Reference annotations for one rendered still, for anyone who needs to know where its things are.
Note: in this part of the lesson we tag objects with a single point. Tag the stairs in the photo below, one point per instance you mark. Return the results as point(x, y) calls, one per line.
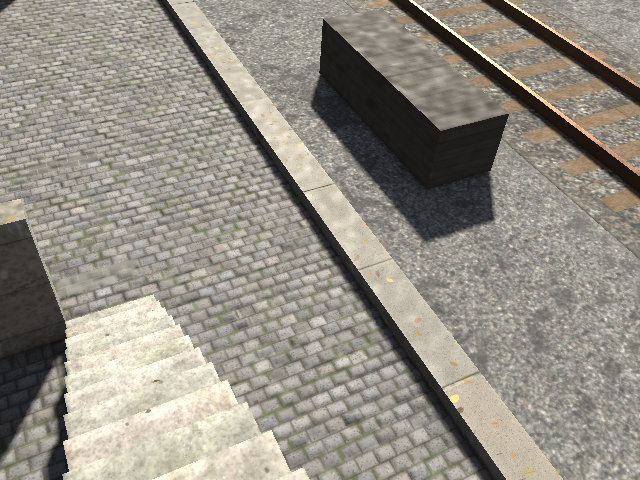
point(143, 405)

